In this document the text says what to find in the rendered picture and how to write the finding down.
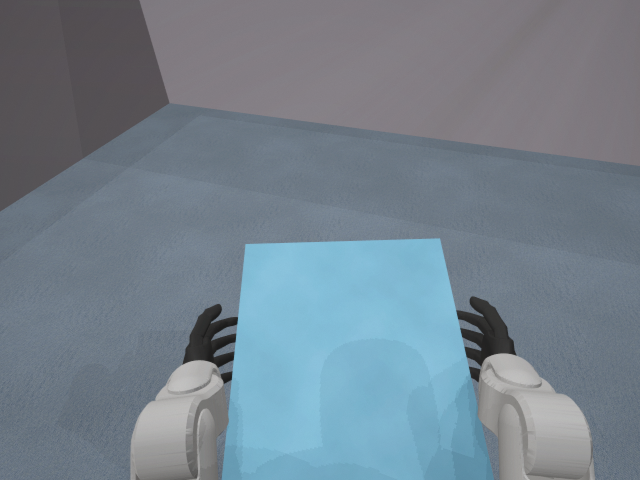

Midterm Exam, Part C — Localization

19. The robot right hand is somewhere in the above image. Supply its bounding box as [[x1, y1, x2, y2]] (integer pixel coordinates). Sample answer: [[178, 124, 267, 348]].
[[456, 296, 517, 383]]

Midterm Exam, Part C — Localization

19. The robot left forearm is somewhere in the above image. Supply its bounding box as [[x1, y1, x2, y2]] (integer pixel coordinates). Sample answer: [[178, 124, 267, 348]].
[[131, 360, 229, 480]]

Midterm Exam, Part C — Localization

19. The robot left hand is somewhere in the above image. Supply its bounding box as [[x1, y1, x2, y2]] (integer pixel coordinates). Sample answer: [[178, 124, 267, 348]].
[[182, 304, 238, 384]]

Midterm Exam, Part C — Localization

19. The robot right forearm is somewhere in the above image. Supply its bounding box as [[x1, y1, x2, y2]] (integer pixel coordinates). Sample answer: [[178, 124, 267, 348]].
[[477, 353, 595, 480]]

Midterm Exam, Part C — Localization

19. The carton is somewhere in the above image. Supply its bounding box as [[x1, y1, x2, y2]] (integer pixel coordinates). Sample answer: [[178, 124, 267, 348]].
[[222, 238, 494, 480]]

